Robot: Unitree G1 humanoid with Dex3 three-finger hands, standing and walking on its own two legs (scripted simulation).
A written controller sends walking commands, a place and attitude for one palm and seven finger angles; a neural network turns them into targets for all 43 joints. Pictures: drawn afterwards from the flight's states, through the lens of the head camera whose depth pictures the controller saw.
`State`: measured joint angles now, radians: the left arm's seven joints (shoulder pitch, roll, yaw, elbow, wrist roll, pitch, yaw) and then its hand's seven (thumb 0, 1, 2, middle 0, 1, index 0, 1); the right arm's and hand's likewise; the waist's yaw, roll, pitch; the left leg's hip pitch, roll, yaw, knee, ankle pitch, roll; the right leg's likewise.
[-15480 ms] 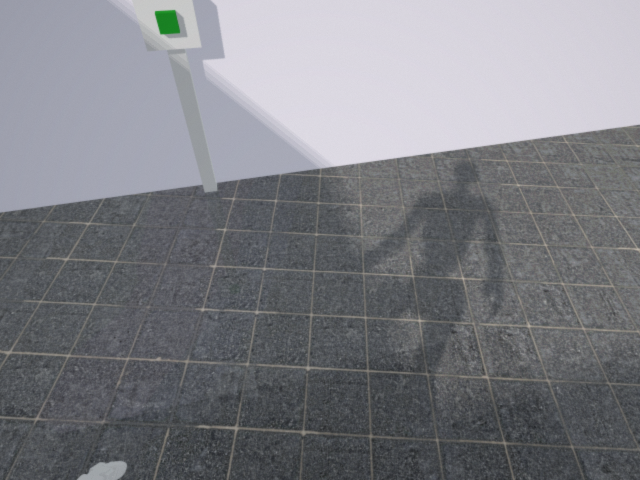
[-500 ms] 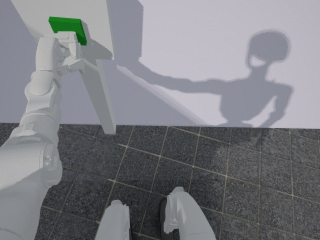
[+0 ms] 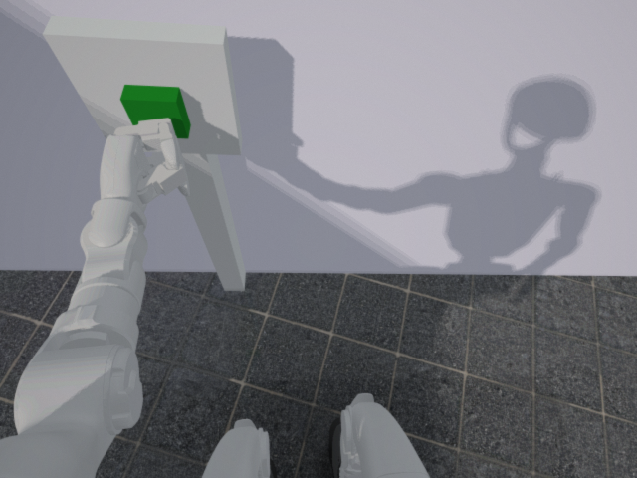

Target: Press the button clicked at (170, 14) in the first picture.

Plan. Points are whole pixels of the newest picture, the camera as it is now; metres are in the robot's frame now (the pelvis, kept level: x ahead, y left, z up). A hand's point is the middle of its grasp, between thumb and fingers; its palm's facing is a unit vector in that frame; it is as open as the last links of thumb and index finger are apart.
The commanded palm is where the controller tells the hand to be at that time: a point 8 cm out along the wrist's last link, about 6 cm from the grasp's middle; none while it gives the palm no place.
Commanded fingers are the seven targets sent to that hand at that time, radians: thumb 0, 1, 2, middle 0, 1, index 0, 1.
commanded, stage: pull the fist back off the button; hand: left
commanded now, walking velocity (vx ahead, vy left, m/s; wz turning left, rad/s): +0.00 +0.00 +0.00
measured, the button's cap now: (158, 110) +0.55 +0.17 +0.08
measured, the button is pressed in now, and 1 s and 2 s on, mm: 0 0 0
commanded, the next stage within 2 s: draw the hand back to the body in 0.50 s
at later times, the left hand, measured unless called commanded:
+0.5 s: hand (174, 230) +0.40 +0.14 +0.05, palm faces -0.07 -1.00 -0.02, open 3.1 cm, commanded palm +0.39 +0.20 +0.06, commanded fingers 0.00 0.90 0.90 -1.30 -1.50 -1.30 -1.50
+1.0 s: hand (126, 251) +0.34 +0.16 +0.12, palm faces -0.05 -1.00 -0.05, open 3.1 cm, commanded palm +0.30 +0.22 +0.13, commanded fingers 0.00 0.90 0.90 -1.30 -1.50 -1.30 -1.50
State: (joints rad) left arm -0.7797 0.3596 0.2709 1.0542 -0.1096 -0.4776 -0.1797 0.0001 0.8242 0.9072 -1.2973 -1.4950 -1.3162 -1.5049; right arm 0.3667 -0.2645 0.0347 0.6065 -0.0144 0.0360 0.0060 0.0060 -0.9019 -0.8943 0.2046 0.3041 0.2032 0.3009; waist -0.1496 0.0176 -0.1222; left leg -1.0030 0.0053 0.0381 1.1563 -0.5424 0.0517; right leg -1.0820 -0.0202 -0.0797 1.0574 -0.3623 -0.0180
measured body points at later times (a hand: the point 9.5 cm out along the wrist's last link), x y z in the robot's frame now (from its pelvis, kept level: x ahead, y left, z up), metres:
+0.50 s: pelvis +0.03 -0.01 +0.01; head +0.12 +0.00 +0.45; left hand +0.40 +0.20 +0.05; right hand +0.17 -0.26 -0.09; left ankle +0.00 +0.08 -0.65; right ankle +0.07 -0.12 -0.65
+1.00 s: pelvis +0.03 -0.02 +0.05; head +0.07 -0.02 +0.49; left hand +0.34 +0.22 +0.12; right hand +0.16 -0.26 -0.06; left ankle +0.00 +0.08 -0.65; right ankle +0.07 -0.12 -0.65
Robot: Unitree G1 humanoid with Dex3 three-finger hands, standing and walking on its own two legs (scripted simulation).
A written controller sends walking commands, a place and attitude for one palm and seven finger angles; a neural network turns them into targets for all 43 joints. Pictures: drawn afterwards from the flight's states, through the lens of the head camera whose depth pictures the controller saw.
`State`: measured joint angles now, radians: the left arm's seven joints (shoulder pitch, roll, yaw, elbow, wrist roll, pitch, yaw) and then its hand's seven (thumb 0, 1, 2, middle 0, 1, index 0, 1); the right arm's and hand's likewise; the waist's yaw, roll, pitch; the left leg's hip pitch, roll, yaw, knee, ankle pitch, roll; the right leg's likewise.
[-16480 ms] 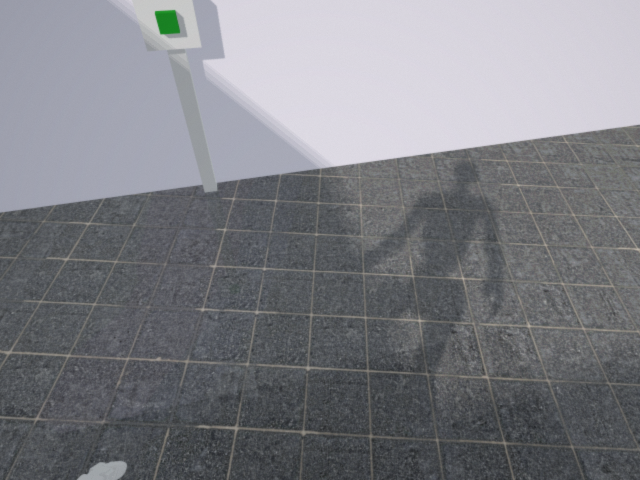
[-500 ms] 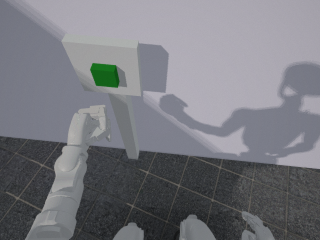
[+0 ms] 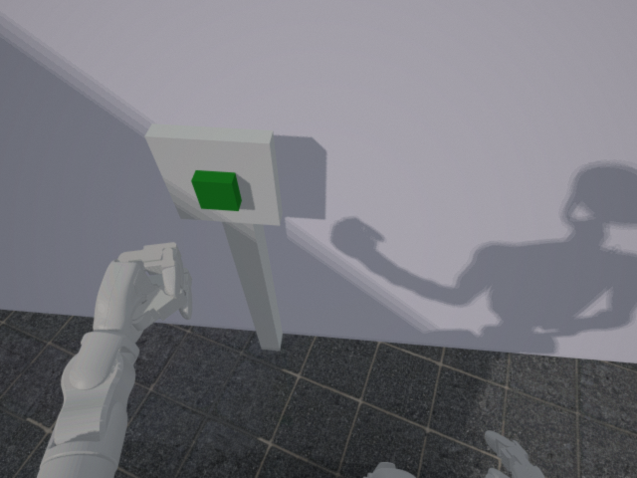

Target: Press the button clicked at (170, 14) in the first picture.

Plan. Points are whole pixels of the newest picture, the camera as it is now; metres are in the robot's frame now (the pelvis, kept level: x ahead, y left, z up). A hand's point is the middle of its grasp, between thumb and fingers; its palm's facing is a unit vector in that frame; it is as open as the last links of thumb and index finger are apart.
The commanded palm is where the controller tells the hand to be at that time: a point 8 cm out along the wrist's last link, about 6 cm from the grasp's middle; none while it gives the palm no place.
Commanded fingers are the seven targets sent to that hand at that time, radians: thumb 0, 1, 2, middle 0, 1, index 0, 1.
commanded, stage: draw the hand back to the body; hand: left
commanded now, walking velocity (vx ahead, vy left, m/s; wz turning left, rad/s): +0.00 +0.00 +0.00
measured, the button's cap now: (218, 189) +0.52 +0.17 +0.04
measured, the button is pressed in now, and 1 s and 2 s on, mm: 0 0 0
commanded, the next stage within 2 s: step back with the hand held close in 1.08 s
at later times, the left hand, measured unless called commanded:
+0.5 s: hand (79, 323) +0.24 +0.22 +0.15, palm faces +0.31 -0.90 -0.31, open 3.1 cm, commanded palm +0.19 +0.27 +0.17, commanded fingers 0.00 0.90 0.90 -1.30 -1.50 -1.30 -1.50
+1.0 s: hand out of the picture +0.19 +0.25 +0.21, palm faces +0.44 -0.81 -0.38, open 3.1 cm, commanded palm +0.14 +0.28 +0.22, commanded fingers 0.00 0.90 0.90 -1.30 -1.50 -1.30 -1.50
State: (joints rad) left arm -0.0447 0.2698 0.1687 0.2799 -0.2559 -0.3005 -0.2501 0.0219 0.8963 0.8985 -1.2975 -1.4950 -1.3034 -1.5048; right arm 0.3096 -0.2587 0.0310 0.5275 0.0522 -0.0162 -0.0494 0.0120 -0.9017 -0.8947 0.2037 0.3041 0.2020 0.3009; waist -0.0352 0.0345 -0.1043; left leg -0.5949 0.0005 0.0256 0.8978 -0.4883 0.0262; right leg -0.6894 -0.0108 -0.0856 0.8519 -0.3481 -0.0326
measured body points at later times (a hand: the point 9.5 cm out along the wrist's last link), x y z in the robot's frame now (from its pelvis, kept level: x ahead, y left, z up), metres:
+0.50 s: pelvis +0.02 +0.00 +0.04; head +0.01 -0.01 +0.49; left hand +0.22 +0.27 +0.17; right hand +0.22 -0.20 -0.03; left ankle -0.03 +0.10 -0.69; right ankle +0.04 -0.10 -0.69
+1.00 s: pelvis +0.01 +0.00 +0.05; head -0.02 -0.02 +0.49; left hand +0.16 +0.29 +0.23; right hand +0.20 -0.21 -0.03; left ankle -0.03 +0.10 -0.69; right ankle +0.04 -0.10 -0.69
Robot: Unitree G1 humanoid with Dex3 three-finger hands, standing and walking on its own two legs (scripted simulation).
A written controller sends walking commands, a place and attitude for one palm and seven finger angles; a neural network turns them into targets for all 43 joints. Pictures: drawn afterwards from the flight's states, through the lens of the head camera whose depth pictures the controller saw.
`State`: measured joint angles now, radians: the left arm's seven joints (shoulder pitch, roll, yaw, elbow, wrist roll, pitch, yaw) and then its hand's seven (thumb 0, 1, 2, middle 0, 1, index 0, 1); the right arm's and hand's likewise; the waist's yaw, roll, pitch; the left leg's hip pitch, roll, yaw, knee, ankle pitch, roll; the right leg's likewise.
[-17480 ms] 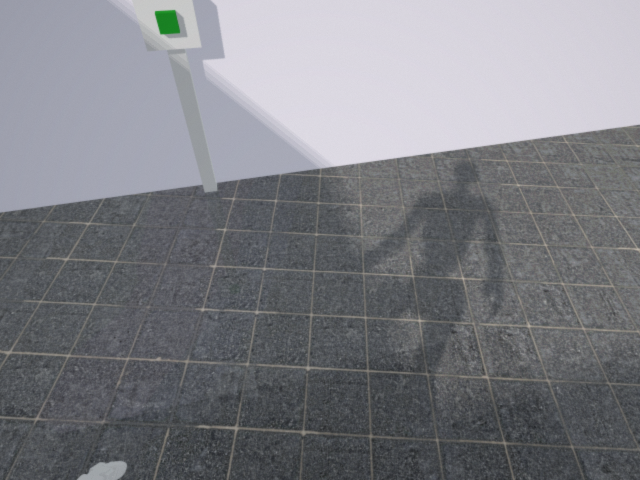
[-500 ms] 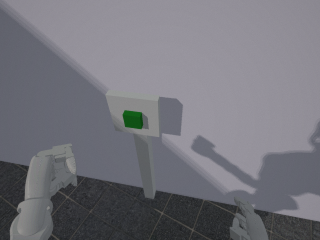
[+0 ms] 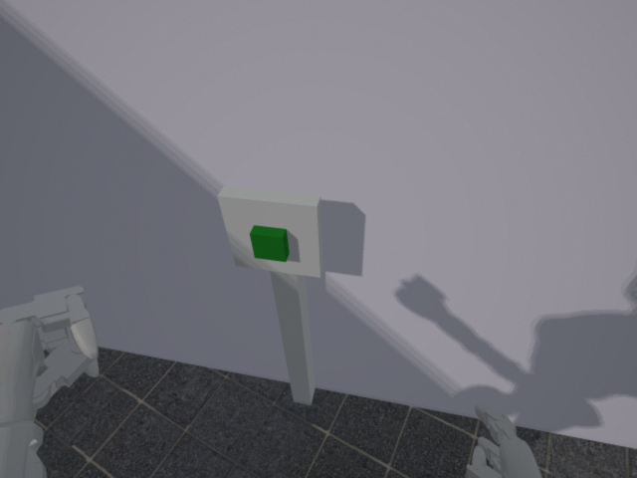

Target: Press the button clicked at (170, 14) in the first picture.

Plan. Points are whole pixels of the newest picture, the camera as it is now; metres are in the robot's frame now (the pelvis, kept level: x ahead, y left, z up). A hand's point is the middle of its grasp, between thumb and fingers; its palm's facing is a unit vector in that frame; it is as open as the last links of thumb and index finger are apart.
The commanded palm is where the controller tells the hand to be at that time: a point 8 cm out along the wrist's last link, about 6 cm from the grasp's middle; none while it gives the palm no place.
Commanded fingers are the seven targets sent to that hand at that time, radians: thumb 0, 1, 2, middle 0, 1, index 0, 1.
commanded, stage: draw the hand back to the body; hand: left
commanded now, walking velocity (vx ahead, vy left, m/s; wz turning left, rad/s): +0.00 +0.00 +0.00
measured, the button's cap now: (270, 242) +0.51 +0.17 -0.01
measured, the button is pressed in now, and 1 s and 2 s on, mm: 0 0 0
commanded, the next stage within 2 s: step back with the hand held close in 0.08 s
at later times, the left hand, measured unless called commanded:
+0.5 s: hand (99, 360) +0.17 +0.24 +0.15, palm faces +0.33 -0.82 -0.48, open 3.1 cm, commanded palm +0.11 +0.28 +0.18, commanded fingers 0.00 0.90 0.90 -1.30 -1.50 -1.30 -1.50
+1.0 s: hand (43, 415) +0.11 +0.25 +0.16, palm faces +0.39 -0.80 -0.45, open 3.1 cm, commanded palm +0.05 +0.30 +0.18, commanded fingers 0.00 0.90 0.90 -1.30 -1.50 -1.30 -1.50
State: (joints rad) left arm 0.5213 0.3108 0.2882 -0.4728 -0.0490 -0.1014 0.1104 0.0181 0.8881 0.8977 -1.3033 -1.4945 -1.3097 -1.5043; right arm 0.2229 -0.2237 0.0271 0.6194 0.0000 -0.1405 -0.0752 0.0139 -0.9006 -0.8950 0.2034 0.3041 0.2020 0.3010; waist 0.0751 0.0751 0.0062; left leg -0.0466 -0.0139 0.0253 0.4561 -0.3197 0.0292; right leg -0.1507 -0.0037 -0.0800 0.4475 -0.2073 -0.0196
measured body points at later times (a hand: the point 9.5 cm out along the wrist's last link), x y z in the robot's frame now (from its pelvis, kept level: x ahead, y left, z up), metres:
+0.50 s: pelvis -0.02 +0.00 +0.00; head -0.01 -0.01 +0.45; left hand +0.15 +0.28 +0.18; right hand +0.14 -0.25 -0.09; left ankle -0.04 +0.10 -0.74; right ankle +0.03 -0.11 -0.74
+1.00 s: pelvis -0.08 +0.01 -0.02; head -0.08 +0.03 +0.43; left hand +0.09 +0.29 +0.18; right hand +0.08 -0.23 -0.09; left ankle -0.04 +0.10 -0.74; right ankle +0.02 -0.11 -0.73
